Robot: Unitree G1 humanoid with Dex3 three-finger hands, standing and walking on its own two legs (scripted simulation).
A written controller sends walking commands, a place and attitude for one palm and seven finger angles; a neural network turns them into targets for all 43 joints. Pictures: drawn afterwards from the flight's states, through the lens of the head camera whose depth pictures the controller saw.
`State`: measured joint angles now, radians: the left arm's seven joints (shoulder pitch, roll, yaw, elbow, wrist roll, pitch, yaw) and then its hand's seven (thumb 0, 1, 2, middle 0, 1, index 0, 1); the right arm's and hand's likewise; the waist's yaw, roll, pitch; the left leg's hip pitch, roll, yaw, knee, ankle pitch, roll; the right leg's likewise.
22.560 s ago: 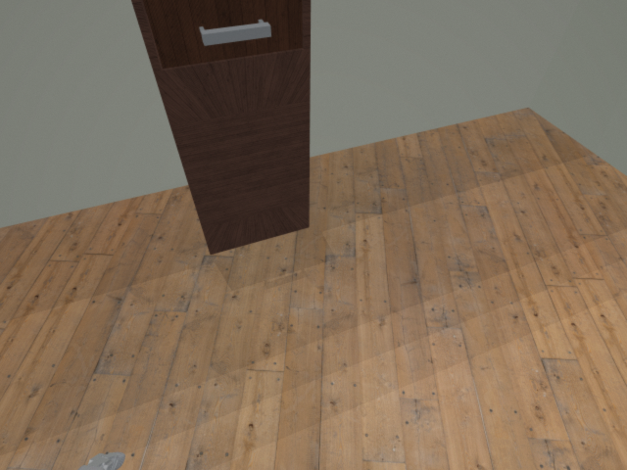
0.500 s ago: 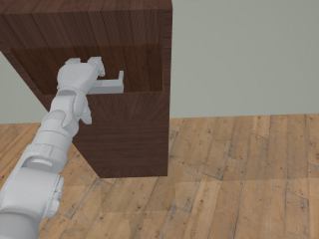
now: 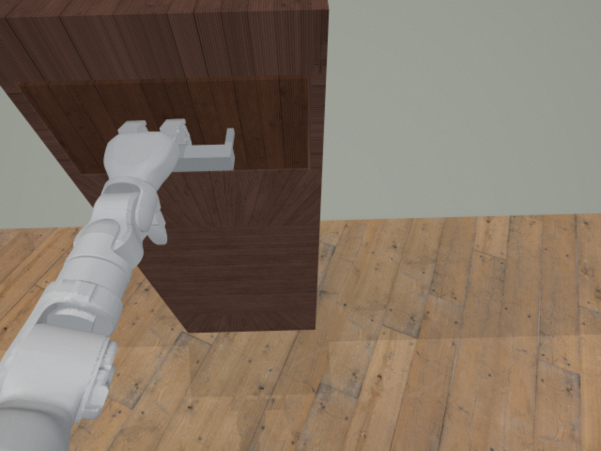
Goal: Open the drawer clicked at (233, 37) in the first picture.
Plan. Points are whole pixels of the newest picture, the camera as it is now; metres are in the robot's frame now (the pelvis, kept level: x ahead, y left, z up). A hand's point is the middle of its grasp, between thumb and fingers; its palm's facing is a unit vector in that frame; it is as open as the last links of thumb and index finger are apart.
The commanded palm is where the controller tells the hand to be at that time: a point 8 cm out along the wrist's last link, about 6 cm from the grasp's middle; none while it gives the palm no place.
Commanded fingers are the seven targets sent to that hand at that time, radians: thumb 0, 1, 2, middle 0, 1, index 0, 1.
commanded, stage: lower the fingers behind the handle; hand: left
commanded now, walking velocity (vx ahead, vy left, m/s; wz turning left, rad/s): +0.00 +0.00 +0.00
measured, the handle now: (176, 147) +0.52 +0.19 +0.11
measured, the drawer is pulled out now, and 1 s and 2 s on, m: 0.00 0.00 0.11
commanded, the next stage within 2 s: close the thumb around the handle in 0.20 s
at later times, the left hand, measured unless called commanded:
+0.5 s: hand (163, 182) +0.47 +0.20 +0.09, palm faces +0.00 -0.01 -1.00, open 12.8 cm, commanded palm +0.44 +0.21 +0.14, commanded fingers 0.00 0.12 0.56 -0.34 -1.27 -0.34 -1.27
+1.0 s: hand (167, 182) +0.47 +0.20 +0.09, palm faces +0.00 -0.01 -1.00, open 5.9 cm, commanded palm +0.44 +0.21 +0.14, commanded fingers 0.00 0.90 0.90 -0.40 -1.35 -0.40 -1.35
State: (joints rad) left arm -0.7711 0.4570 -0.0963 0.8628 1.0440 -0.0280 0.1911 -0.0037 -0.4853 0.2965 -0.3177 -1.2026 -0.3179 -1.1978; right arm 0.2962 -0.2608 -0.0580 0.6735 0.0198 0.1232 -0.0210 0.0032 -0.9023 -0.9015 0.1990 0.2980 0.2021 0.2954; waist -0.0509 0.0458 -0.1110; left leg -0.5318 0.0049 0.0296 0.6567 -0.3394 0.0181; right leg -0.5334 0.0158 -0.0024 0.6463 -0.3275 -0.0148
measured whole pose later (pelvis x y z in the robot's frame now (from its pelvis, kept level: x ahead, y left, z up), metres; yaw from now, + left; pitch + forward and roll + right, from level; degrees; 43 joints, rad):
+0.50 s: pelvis +0.00 +0.00 +0.00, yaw +0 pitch +12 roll +0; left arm -0.78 0.45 -0.10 0.88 1.05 -0.01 0.18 0.00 -0.31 0.37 -0.33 -1.22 -0.33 -1.22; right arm 0.31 -0.25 -0.05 0.68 0.02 0.13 -0.03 0.00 -0.90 -0.90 0.20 0.30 0.20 0.30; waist -0.06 0.05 -0.11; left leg -0.52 0.00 0.04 0.65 -0.34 0.02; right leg -0.53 0.01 0.01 0.64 -0.32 -0.01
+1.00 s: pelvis +0.00 +0.00 +0.00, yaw +0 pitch +12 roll +0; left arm -0.77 0.45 -0.09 0.88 1.05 -0.01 0.19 -0.01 0.66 0.79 -0.38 -1.34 -0.40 -1.34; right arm 0.29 -0.25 -0.04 0.67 0.02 0.12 -0.03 0.00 -0.90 -0.90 0.20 0.30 0.20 0.30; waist -0.06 0.05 -0.10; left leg -0.50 0.01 0.04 0.63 -0.33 0.01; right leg -0.51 0.02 0.00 0.63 -0.32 -0.02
